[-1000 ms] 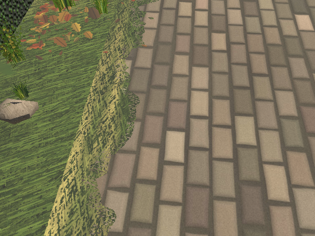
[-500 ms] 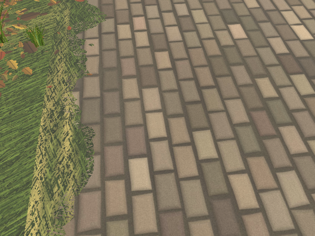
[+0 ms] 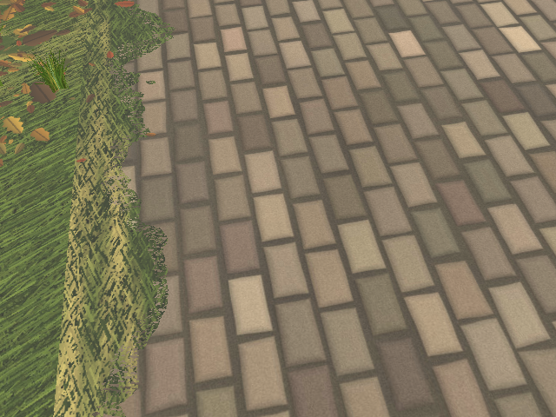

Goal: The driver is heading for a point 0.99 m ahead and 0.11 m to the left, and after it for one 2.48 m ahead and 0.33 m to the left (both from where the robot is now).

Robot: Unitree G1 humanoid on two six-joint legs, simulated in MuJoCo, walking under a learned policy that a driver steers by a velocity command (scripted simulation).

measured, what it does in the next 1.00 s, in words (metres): walks ahead: left foot, then right foot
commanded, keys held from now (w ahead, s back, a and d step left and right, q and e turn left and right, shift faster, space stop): q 0.08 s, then w+q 0.36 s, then w+e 0.12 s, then e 0.44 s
